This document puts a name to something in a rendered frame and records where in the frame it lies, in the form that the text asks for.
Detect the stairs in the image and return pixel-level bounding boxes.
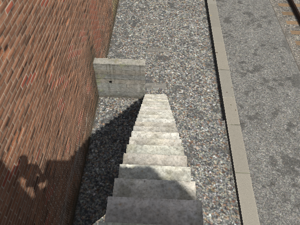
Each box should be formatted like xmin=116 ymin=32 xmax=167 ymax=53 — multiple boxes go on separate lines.
xmin=98 ymin=94 xmax=203 ymax=225

